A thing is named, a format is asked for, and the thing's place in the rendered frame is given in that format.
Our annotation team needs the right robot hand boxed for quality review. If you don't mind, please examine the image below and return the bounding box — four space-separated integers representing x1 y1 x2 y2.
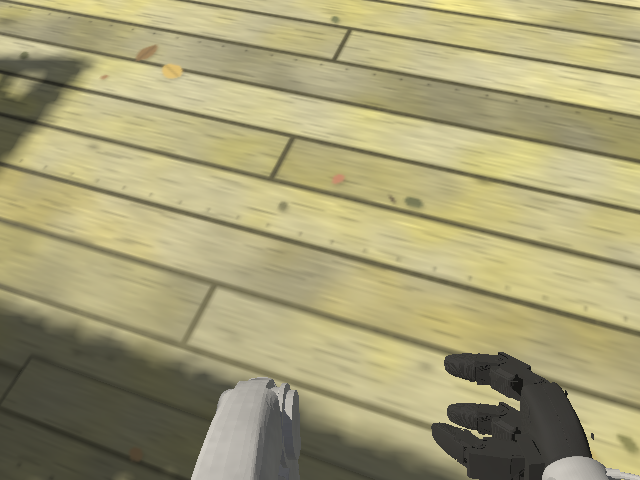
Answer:
431 352 594 480

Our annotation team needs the robot left thigh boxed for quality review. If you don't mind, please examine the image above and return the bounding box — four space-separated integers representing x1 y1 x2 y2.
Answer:
191 380 301 480

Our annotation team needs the right robot forearm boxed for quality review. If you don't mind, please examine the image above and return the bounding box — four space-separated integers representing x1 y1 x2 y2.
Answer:
542 456 609 480

